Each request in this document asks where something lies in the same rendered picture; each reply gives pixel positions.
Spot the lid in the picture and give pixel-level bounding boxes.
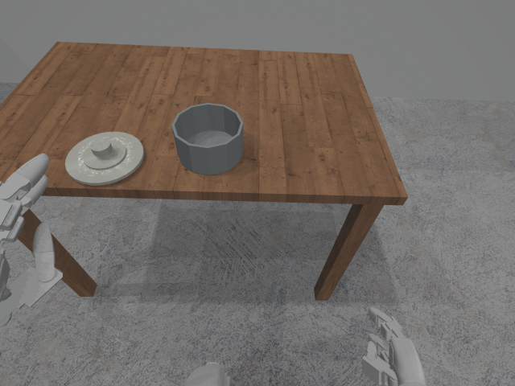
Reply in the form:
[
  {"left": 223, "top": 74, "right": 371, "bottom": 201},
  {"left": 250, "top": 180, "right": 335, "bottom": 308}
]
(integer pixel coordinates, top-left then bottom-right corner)
[{"left": 65, "top": 132, "right": 144, "bottom": 186}]

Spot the table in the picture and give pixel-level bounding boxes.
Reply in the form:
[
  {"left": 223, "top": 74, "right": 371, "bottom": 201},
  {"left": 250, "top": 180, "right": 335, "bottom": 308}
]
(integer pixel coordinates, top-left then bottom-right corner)
[{"left": 0, "top": 42, "right": 408, "bottom": 301}]

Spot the robot left thigh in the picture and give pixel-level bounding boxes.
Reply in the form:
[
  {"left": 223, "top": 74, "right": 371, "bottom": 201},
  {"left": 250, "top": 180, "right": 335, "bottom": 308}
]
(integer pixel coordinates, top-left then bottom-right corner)
[{"left": 182, "top": 366, "right": 230, "bottom": 386}]

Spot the robot left hand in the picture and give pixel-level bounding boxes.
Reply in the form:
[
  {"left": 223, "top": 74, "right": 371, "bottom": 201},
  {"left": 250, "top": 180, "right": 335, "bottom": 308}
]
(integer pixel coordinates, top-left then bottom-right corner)
[{"left": 0, "top": 154, "right": 63, "bottom": 327}]

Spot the robot right hand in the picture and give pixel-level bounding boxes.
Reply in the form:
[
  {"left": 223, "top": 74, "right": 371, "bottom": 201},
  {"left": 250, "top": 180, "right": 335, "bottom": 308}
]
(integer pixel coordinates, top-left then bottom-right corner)
[{"left": 362, "top": 307, "right": 426, "bottom": 386}]

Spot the pot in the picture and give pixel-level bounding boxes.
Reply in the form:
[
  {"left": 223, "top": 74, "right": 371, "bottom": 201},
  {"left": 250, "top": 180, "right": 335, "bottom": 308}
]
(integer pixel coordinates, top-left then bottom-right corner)
[{"left": 171, "top": 103, "right": 243, "bottom": 175}]

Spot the knob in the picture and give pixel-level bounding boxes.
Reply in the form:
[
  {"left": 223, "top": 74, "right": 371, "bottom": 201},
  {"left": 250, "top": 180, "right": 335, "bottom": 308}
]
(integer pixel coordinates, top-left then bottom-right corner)
[{"left": 90, "top": 138, "right": 113, "bottom": 157}]

